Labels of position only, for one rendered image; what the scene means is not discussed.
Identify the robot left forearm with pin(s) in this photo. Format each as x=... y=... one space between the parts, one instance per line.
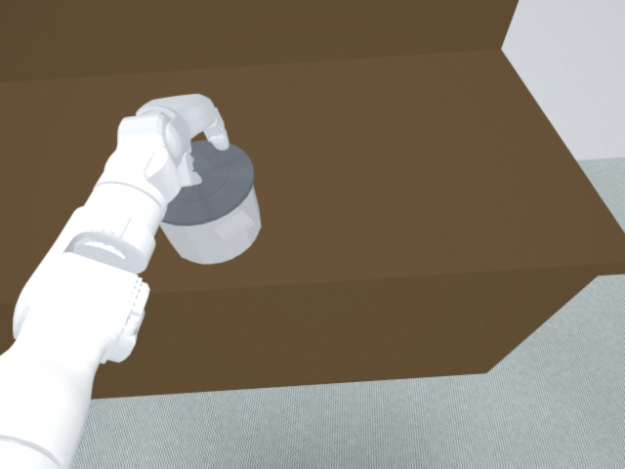
x=118 y=222

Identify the robot left hand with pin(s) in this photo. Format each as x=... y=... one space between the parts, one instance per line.
x=201 y=116

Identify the knob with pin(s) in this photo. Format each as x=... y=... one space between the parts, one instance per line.
x=201 y=166

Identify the pot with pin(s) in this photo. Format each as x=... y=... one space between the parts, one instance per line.
x=220 y=240

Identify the lid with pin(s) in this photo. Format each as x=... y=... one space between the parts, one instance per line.
x=219 y=193

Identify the left robot upper arm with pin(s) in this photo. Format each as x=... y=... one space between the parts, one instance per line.
x=85 y=313

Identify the table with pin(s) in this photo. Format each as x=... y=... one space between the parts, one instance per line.
x=420 y=215

